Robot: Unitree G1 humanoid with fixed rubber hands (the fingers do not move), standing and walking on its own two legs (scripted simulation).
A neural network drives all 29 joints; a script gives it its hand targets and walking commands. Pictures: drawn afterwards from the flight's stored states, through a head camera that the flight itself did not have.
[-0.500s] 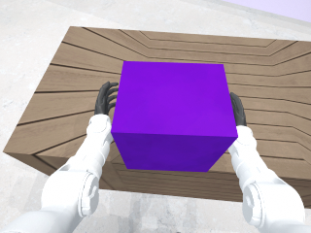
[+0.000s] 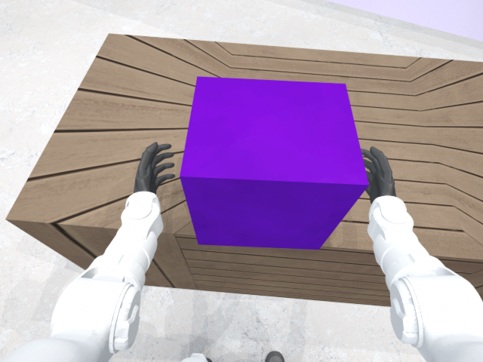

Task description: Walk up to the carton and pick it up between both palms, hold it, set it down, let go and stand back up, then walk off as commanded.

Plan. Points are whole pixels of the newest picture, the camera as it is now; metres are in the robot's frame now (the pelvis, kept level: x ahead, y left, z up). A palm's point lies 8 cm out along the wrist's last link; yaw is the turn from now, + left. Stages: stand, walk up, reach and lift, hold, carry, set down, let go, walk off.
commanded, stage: set down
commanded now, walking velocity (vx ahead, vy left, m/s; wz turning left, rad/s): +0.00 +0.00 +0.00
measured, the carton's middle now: (264, 172) +0.46 -0.02 -0.03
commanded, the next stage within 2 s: none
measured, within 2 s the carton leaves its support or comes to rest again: neither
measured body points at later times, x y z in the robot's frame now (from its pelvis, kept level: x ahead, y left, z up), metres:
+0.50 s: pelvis -0.04 -0.02 -0.01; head -0.02 -0.01 +0.44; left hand +0.34 +0.20 +0.01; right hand +0.34 -0.25 +0.01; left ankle +0.00 +0.12 -0.73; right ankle +0.03 -0.13 -0.73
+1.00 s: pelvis -0.02 -0.02 -0.01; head +0.03 -0.02 +0.44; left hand +0.29 +0.21 -0.03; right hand +0.28 -0.26 -0.04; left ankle +0.00 +0.12 -0.73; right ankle +0.03 -0.13 -0.73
